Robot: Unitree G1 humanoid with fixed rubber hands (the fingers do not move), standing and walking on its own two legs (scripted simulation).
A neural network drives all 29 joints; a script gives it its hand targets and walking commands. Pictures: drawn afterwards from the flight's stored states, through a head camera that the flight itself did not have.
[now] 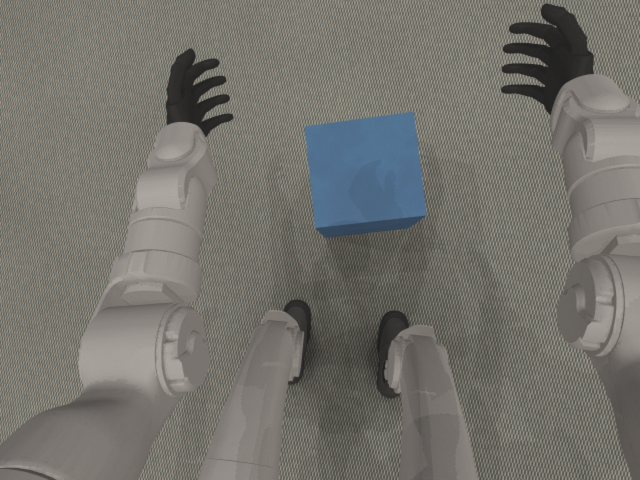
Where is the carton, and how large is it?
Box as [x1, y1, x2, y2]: [305, 112, 426, 237]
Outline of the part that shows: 413,112 305,126 315,227 325,237 407,228 426,215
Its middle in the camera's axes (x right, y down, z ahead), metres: +0.10 -0.13 +0.86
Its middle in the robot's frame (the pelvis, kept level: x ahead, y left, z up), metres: +0.52 +0.00 -0.52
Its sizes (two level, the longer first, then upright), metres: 0.210 0.200 0.250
